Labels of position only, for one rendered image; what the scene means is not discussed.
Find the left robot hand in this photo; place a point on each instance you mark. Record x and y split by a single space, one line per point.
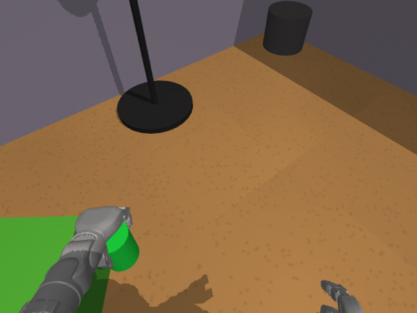
106 221

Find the right robot hand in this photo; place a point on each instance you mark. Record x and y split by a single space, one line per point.
346 303

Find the coat stand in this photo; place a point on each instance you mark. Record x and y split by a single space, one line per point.
154 106

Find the left robot arm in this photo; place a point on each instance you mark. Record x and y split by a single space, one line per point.
70 278

